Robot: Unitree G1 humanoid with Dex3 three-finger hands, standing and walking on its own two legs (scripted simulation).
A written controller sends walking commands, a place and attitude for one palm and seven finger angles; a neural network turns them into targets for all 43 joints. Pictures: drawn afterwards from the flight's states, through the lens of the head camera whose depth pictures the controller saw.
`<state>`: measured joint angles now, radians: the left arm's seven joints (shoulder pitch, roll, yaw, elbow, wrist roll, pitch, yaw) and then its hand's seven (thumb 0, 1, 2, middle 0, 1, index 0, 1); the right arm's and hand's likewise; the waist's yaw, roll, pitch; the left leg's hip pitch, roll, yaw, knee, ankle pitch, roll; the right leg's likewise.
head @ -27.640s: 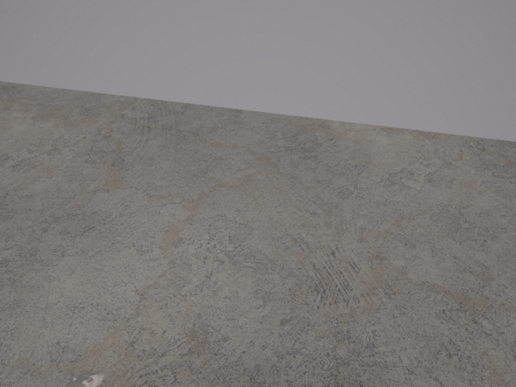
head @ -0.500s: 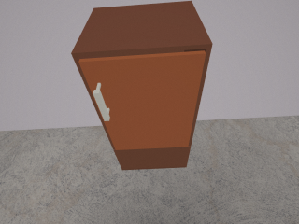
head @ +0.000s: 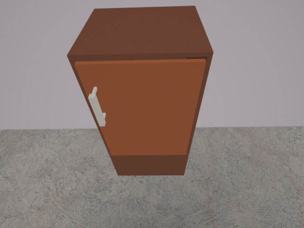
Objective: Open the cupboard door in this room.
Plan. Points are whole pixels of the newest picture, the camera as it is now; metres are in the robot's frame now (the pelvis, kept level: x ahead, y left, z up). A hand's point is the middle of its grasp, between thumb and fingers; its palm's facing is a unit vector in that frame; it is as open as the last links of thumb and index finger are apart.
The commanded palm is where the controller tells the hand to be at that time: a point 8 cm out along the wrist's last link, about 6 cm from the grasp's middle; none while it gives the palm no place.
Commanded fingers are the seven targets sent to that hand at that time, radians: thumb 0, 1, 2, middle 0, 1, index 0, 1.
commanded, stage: raise the hand with hooked fingers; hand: left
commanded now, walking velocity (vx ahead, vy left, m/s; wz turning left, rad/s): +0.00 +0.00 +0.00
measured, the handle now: (98, 107) +0.52 +0.24 -0.02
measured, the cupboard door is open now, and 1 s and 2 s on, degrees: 0 0 0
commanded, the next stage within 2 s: none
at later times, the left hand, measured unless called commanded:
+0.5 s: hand (76, 227) +0.14 +0.21 -0.07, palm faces +0.09 -1.00 +0.01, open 9.0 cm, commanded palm +0.14 +0.27 -0.05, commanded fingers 0.00 0.29 0.64 -0.24 -0.69 -0.24 -0.69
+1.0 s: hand (58, 200) +0.19 +0.27 -0.04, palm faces +0.04 -1.00 -0.06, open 12.0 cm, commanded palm +0.17 +0.33 -0.03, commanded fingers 0.00 -0.29 0.39 -0.28 -1.07 -0.28 -1.07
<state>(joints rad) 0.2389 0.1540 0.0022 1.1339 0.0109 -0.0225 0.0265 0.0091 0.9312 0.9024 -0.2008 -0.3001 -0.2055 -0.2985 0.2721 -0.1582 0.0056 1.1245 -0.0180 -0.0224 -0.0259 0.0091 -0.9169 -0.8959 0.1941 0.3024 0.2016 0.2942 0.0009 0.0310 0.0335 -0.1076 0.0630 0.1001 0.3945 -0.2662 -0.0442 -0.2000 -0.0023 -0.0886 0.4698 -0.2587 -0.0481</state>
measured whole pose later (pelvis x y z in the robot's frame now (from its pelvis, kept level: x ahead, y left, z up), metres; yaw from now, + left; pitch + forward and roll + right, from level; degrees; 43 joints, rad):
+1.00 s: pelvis -0.05 +0.06 -0.08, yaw +1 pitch +14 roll -2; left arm 0.26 0.27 0.24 0.09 -0.28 -0.35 -0.28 0.00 -0.06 0.49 -0.27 -0.92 -0.27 -0.92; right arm 0.30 -0.28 0.01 0.55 0.02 -0.23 -0.06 0.02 -0.91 -0.90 0.20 0.30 0.21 0.30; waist -0.02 0.01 -0.12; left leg -0.84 0.02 0.02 1.12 -0.52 0.03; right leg -0.85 -0.06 -0.09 1.04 -0.43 0.02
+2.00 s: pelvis -0.04 +0.03 -0.06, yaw +0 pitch +12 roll -1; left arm -0.03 0.38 0.45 0.46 -0.35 -0.35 -0.49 -0.01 -0.50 0.30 -0.30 -1.20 -0.31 -1.20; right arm 0.30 -0.28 0.03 0.56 0.03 -0.18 -0.06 0.02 -0.91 -0.90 0.20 0.30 0.21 0.29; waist -0.02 0.01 -0.09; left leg -0.70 0.04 0.01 0.97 -0.48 0.00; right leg -0.73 -0.03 -0.09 0.92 -0.39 -0.01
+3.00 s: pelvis -0.04 +0.04 -0.07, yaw -1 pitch +17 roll -2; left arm -0.47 0.47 0.47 0.85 -0.23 -0.37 -0.45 -0.01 -0.50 0.30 -0.30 -1.20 -0.31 -1.20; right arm 0.34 -0.28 0.03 0.60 0.02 -0.08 -0.05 0.01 -0.91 -0.90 0.20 0.30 0.21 0.30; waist -0.08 0.01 -0.10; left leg -0.83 0.05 0.03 1.03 -0.49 0.01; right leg -0.86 -0.03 -0.07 0.97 -0.39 0.00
